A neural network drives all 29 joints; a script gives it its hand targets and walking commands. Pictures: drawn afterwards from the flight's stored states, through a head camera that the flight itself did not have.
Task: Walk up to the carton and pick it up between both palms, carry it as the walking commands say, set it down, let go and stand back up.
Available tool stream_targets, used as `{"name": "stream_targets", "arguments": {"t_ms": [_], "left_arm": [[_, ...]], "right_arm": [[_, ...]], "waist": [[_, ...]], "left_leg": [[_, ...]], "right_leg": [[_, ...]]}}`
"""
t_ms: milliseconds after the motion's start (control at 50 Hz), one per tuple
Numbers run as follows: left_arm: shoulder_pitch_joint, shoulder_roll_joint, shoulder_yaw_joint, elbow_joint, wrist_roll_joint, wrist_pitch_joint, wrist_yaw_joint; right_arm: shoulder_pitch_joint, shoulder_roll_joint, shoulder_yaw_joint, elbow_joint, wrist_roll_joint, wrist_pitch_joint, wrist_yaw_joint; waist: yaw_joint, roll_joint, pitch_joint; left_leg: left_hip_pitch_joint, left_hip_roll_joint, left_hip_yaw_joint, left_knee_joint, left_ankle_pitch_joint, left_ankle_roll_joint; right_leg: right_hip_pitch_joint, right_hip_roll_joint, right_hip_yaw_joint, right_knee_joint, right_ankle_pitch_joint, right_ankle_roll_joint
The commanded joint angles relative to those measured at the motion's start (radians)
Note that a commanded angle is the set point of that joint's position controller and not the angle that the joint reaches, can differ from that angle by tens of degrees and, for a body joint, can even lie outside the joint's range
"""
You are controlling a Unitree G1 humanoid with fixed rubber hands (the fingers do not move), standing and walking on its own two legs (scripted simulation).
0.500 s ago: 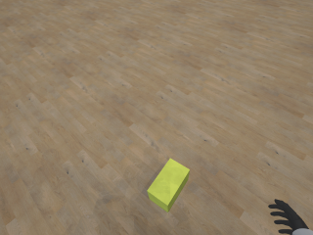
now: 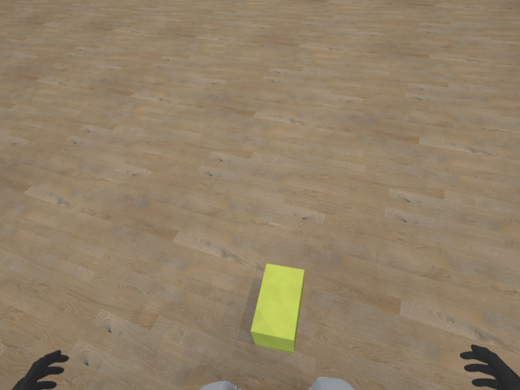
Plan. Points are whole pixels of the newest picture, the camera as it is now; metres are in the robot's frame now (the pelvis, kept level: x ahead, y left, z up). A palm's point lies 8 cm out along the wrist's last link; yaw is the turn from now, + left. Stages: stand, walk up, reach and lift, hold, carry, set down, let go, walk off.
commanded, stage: walk up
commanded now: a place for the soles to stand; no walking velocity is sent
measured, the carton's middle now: (279, 307) +0.49 -0.02 -0.65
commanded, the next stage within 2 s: none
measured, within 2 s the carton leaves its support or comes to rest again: neither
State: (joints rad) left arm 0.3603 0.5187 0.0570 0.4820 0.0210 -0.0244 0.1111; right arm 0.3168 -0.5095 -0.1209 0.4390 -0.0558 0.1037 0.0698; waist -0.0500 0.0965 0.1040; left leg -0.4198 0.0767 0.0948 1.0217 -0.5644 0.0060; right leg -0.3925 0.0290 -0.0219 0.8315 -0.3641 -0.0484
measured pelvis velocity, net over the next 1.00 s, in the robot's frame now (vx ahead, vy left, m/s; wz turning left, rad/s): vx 0.03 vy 0.11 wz -0.34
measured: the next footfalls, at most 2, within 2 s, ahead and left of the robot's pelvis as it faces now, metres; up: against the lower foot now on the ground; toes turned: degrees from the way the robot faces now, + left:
left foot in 0.18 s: +0.12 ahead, +0.24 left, +0.00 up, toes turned -20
right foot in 0.42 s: +0.05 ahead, -0.02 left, +0.00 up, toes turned -15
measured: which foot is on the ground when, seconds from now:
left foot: up 0.00-0.16, down 0.18-1.00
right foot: down 0.00-0.20, up 0.22-0.40, down 0.42-1.00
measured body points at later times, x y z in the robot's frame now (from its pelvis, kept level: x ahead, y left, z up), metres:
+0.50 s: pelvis +0.01 +0.12 +0.02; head +0.02 +0.11 +0.47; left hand +0.25 +0.40 -0.04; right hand +0.05 -0.24 -0.04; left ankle +0.07 +0.23 -0.70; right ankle +0.01 -0.02 -0.70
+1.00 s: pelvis +0.03 +0.11 +0.04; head +0.04 +0.10 +0.48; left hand +0.27 +0.39 -0.04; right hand +0.04 -0.26 -0.04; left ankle +0.07 +0.24 -0.70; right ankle +0.01 -0.02 -0.70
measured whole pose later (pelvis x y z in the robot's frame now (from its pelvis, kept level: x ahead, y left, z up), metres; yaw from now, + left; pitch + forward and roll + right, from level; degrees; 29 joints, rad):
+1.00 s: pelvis +0.03 +0.11 +0.04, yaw -19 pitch -3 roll +1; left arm 0.14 0.49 0.02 0.85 -0.02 0.02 0.00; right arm 0.16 -0.50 -0.06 0.78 0.00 0.00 0.03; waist -0.02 0.00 0.09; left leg -0.17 0.12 0.24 0.52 -0.27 -0.03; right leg -0.23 0.03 0.15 0.56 -0.27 0.02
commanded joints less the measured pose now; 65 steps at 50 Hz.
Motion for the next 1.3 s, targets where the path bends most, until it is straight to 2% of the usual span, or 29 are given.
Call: {"name": "stream_targets", "arguments": {"t_ms": [0,20,40,100,140,160,180,200,220,240,260,300,320,340,360,380,400,420,440,460,480,500,520,540,580,640,700,860,1280], "left_arm": [[0.082,0.261,0.094,-0.078,0.006,-0.013,0.017],[0.047,0.243,0.089,-0.083,0.004,-0.014,0.010],[0.017,0.232,0.081,-0.094,0.004,-0.014,0.001],[-0.038,0.234,0.078,-0.114,0.008,-0.003,-0.027],[-0.093,0.232,0.073,-0.114,-0.006,0.016,-0.050],[-0.107,0.209,0.064,-0.104,-0.015,0.023,-0.060],[-0.074,0.138,0.047,-0.102,-0.029,0.024,-0.070],[-0.054,0.152,0.049,-0.121,-0.045,0.027,-0.061],[-0.087,0.216,0.068,-0.110,-0.049,0.032,-0.052],[-0.083,0.210,0.070,-0.089,-0.054,0.033,-0.059],[-0.062,0.192,0.067,-0.066,-0.050,0.032,-0.068],[-0.052,0.163,0.059,-0.024,-0.042,0.030,-0.092],[-0.055,0.151,0.053,-0.004,-0.038,0.030,-0.104],[-0.052,0.149,0.052,0.014,-0.035,0.030,-0.111],[-0.041,0.148,0.052,0.035,-0.031,0.028,-0.115],[-0.047,0.159,0.053,0.054,-0.026,0.025,-0.116],[-0.068,0.182,0.054,0.066,-0.020,0.022,-0.114],[-0.147,0.233,0.061,0.046,-0.016,0.017,-0.111],[-0.189,0.224,0.052,0.042,-0.020,0.010,-0.111],[-0.207,0.197,0.038,0.054,-0.029,0.009,-0.117],[-0.208,0.172,0.029,0.078,-0.036,0.009,-0.120],[-0.191,0.166,0.027,0.104,-0.038,0.013,-0.120],[-0.181,0.166,0.024,0.125,-0.039,0.017,-0.120],[-0.181,0.163,0.022,0.140,-0.037,0.019,-0.122],[-0.194,0.163,0.020,0.166,-0.036,0.017,-0.125],[-0.211,0.179,0.021,0.202,-0.040,0.018,-0.122],[-0.220,0.183,0.019,0.234,-0.041,0.022,-0.115],[-0.248,0.184,0.015,0.291,-0.039,0.028,-0.107],[-0.266,0.161,0.016,0.382,-0.031,0.039,-0.097]], "right_arm": [[-0.092,-0.163,-0.048,-0.151,0.016,-0.012,-0.013],[-0.056,-0.166,-0.051,-0.126,0.017,-0.015,-0.015],[-0.025,-0.158,-0.047,-0.100,0.018,-0.018,-0.014],[0.002,-0.132,-0.023,-0.074,0.041,-0.033,-0.011],[0.062,-0.119,-0.017,-0.040,0.049,-0.053,-0.021],[0.104,-0.133,-0.023,-0.018,0.047,-0.067,-0.029],[0.113,-0.212,-0.038,-0.017,0.029,-0.083,-0.037],[0.004,-0.295,-0.054,-0.064,0.038,-0.091,-0.041],[-0.002,-0.266,-0.048,-0.064,0.037,-0.097,-0.043],[-0.012,-0.245,-0.038,-0.058,0.037,-0.103,-0.051],[-0.039,-0.236,-0.025,-0.054,0.037,-0.107,-0.060],[-0.067,-0.229,-0.011,-0.050,0.034,-0.108,-0.067],[-0.067,-0.223,-0.007,-0.045,0.029,-0.106,-0.067],[-0.065,-0.215,-0.002,-0.041,0.028,-0.105,-0.066],[-0.067,-0.206,0.006,-0.034,0.033,-0.106,-0.064],[-0.046,-0.190,0.016,-0.017,0.039,-0.109,-0.060],[-0.023,-0.162,0.030,-0.004,0.044,-0.116,-0.056],[-0.012,-0.127,0.039,-0.011,0.054,-0.121,-0.046],[-0.028,-0.146,0.031,0.003,0.068,-0.119,-0.047],[-0.034,-0.171,0.023,0.019,0.071,-0.122,-0.048],[-0.049,-0.197,0.017,0.032,0.068,-0.127,-0.050],[-0.059,-0.217,0.012,0.048,0.058,-0.132,-0.052],[-0.068,-0.224,0.013,0.067,0.050,-0.135,-0.054],[-0.076,-0.215,0.018,0.086,0.049,-0.136,-0.055],[-0.106,-0.199,0.026,0.106,0.052,-0.136,-0.052],[-0.129,-0.193,0.023,0.140,0.060,-0.131,-0.047],[-0.140,-0.195,0.018,0.174,0.061,-0.125,-0.046],[-0.174,-0.184,0.014,0.253,0.060,-0.114,-0.044],[-0.198,-0.171,0.004,0.368,0.053,-0.104,-0.052]], "waist": [[0.098,-0.165,-0.006],[0.074,-0.190,-0.014],[0.066,-0.247,-0.028],[0.063,-0.326,-0.046],[0.013,-0.299,-0.055],[-0.021,-0.234,-0.048],[-0.021,0.011,-0.045],[0.002,0.196,-0.062],[-0.003,0.053,-0.026],[0.010,0.024,0.005],[0.024,0.042,0.030],[0.022,0.110,0.019],[0.019,0.130,0.006],[0.024,0.132,-0.008],[0.045,0.117,-0.020],[0.059,0.073,-0.029],[0.064,-0.007,-0.057],[0.034,-0.162,-0.055],[0.030,-0.151,-0.077],[0.017,-0.090,-0.067],[0.020,-0.036,-0.040],[0.029,-0.014,-0.044],[0.042,-0.030,-0.041],[0.050,-0.045,-0.040],[0.047,-0.039,-0.050],[0.039,-0.058,-0.068],[0.033,-0.089,-0.085],[0.024,-0.139,-0.092],[0.028,-0.108,-0.101]], "left_leg": [[-0.301,0.060,-0.189,0.227,0.016,-0.021],[-0.250,0.070,-0.176,0.203,0.063,-0.027],[-0.191,0.068,-0.146,0.167,0.087,-0.032],[-0.004,0.016,-0.050,-0.062,0.066,-0.022],[0.213,-0.041,0.013,-0.260,0.198,-0.007],[0.291,-0.059,0.005,-0.386,0.226,-0.001],[0.263,0.130,-0.294,-0.562,0.145,0.043],[0.101,0.416,-0.633,-0.724,0.077,0.193],[0.048,0.412,-0.589,-0.708,0.080,0.238],[0.034,0.372,-0.507,-0.674,0.112,0.236],[0.046,0.330,-0.418,-0.658,0.112,0.215],[0.074,0.251,-0.261,-0.634,0.147,0.164],[0.071,0.231,-0.220,-0.622,0.152,0.152],[0.045,0.225,-0.194,-0.609,0.151,0.139],[0.006,0.222,-0.166,-0.583,0.147,0.120],[-0.015,0.217,-0.141,-0.541,0.147,0.090],[-0.046,0.205,-0.115,-0.478,0.145,0.058],[-0.066,0.106,-0.034,-0.413,0.096,0.000],[0.126,0.056,-0.046,-0.429,0.115,-0.001],[0.227,0.072,-0.084,-0.529,0.112,0.017],[0.219,0.138,-0.132,-0.617,0.072,0.037],[0.189,0.218,-0.184,-0.674,0.063,0.063],[0.172,0.264,-0.203,-0.685,0.113,0.088],[0.159,0.263,-0.171,-0.670,0.137,0.091],[0.152,0.204,-0.080,-0.643,0.134,0.055],[0.207,0.153,-0.031,-0.615,0.187,0.034],[0.271,0.144,-0.022,-0.591,0.244,0.044],[0.346,0.107,-0.004,-0.577,0.272,0.044],[0.390,0.129,0.013,-0.614,0.310,0.056]], "right_leg": [[0.150,-0.390,0.615,-0.399,-0.026,-0.233],[0.115,-0.317,0.511,-0.355,-0.028,-0.192],[0.067,-0.261,0.432,-0.326,0.016,-0.172],[-0.036,-0.172,0.327,-0.297,0.039,-0.128],[-0.162,-0.136,0.276,-0.232,0.007,-0.073],[-0.206,-0.107,0.240,-0.131,-0.016,-0.033],[-0.243,-0.011,0.194,0.106,-0.064,0.030],[-0.217,0.065,0.113,0.294,-0.300,0.069],[-0.176,0.023,0.188,0.402,-0.270,0.060],[-0.173,0.011,0.191,0.423,-0.232,0.056],[-0.171,-0.013,0.170,0.386,-0.205,0.054],[-0.085,-0.036,0.103,0.178,-0.193,0.046],[-0.020,-0.037,0.072,0.077,-0.191,0.036],[0.071,-0.030,0.054,-0.023,-0.133,0.021],[0.180,-0.018,0.040,-0.156,-0.037,0.004],[0.259,-0.008,0.063,-0.270,0.033,-0.006],[0.330,-0.046,0.156,-0.314,0.076,-0.010],[0.255,-0.161,0.399,-0.343,0.050,-0.058],[0.067,-0.206,0.452,-0.372,-0.039,-0.095],[-0.002,-0.153,0.352,-0.348,-0.053,-0.064],[0.001,-0.095,0.253,-0.296,0.025,-0.022],[0.053,-0.061,0.193,-0.223,0.099,0.004],[0.087,-0.051,0.170,-0.206,0.103,0.012],[0.119,-0.059,0.171,-0.231,0.109,0.008],[0.158,-0.073,0.205,-0.278,0.189,0.000],[0.144,-0.083,0.236,-0.298,0.279,-0.010],[0.111,-0.083,0.250,-0.312,0.299,-0.016],[0.058,-0.093,0.298,-0.375,0.301,-0.030],[0.070,-0.071,0.268,-0.380,0.333,-0.019]]}}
